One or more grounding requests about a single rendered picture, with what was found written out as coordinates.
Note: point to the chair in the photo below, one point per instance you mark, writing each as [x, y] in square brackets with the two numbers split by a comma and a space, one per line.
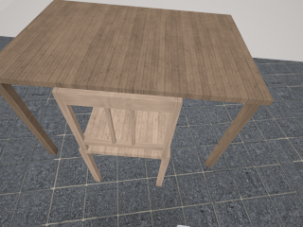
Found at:
[122, 124]

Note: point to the table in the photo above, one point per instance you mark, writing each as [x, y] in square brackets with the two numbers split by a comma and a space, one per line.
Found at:
[133, 50]

